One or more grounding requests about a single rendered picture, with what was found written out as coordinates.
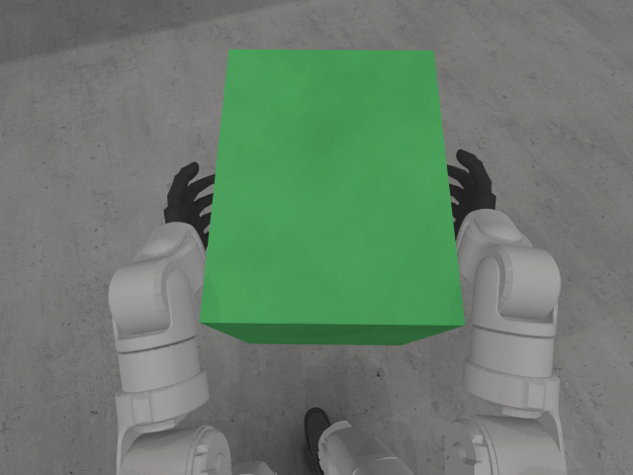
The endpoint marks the right robot hand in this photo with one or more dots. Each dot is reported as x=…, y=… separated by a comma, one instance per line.
x=477, y=193

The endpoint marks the right robot shin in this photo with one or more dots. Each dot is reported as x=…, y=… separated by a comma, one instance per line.
x=327, y=432

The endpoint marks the right robot upper arm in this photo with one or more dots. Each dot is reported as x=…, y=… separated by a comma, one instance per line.
x=495, y=445

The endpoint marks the left robot upper arm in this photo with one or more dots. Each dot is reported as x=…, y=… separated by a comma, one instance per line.
x=201, y=450

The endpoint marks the robot right thigh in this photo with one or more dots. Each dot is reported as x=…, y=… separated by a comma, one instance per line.
x=355, y=451

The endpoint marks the left robot forearm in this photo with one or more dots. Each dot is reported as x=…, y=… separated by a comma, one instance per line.
x=151, y=302

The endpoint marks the right robot forearm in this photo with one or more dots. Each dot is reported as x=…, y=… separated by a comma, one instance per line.
x=514, y=317

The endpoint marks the carton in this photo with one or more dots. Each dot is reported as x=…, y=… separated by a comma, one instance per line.
x=331, y=219

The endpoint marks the left robot hand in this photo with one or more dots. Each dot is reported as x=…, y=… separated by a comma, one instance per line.
x=181, y=207

